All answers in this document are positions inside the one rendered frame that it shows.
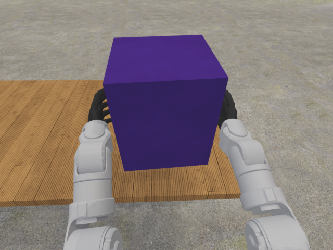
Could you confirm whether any carton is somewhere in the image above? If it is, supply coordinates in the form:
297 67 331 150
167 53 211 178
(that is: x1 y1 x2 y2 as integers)
103 35 228 171

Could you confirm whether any robot right upper arm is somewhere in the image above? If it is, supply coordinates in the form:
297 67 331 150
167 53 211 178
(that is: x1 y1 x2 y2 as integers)
245 214 310 250

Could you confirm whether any robot right forearm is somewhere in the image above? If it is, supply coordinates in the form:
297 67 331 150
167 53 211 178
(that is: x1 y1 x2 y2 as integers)
219 119 311 250

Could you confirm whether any right robot hand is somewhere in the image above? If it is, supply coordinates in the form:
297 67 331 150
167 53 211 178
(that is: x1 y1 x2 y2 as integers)
217 89 237 129

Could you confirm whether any left robot hand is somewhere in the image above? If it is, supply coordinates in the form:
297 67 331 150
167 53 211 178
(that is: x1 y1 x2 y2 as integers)
88 88 112 124

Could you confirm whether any robot left forearm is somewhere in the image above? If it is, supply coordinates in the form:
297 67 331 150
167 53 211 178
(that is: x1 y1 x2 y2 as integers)
63 120 115 250

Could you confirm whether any table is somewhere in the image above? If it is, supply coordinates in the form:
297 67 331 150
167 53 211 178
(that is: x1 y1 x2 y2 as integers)
0 80 241 207

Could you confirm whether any robot left upper arm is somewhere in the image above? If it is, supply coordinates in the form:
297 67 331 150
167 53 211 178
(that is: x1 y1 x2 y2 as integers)
64 226 123 250

